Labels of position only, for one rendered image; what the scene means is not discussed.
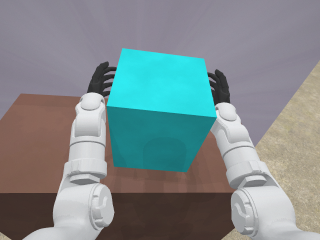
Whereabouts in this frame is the right robot hand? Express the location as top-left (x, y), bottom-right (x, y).
top-left (207, 69), bottom-right (231, 106)

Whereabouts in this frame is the robot right forearm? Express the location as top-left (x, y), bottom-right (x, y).
top-left (210, 102), bottom-right (296, 223)

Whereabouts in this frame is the robot left forearm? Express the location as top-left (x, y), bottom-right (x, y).
top-left (53, 92), bottom-right (107, 223)

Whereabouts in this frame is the robot left upper arm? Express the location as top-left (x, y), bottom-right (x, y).
top-left (22, 183), bottom-right (115, 240)

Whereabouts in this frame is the carton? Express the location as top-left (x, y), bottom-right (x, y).
top-left (106, 48), bottom-right (217, 172)

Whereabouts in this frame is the left robot hand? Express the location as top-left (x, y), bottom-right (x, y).
top-left (87, 61), bottom-right (117, 97)

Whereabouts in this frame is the pedestal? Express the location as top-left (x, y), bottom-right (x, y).
top-left (0, 93), bottom-right (242, 240)

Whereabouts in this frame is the robot right upper arm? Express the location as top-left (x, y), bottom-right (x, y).
top-left (231, 185), bottom-right (320, 240)

